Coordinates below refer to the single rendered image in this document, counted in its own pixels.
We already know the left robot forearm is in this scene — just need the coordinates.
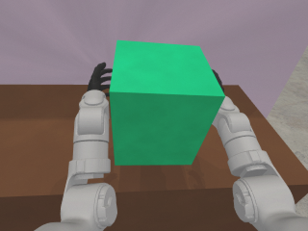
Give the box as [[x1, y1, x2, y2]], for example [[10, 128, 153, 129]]
[[61, 90, 111, 218]]

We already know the right robot hand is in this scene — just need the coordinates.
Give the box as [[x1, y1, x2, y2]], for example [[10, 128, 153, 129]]
[[212, 69, 224, 93]]

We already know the left robot upper arm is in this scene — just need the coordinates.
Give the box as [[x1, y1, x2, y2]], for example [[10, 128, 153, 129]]
[[34, 182, 117, 231]]

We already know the left robot hand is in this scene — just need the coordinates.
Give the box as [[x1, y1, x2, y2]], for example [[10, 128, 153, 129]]
[[87, 62, 113, 97]]

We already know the pedestal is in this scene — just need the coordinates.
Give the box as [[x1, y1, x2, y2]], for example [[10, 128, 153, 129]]
[[0, 84, 308, 231]]

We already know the right robot forearm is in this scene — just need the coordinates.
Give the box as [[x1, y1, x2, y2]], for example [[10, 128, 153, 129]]
[[212, 96, 295, 206]]

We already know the carton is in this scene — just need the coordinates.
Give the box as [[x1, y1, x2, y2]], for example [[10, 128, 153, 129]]
[[109, 40, 225, 166]]

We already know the right robot upper arm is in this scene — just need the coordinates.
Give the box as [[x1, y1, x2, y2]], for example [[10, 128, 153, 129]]
[[232, 174, 308, 231]]

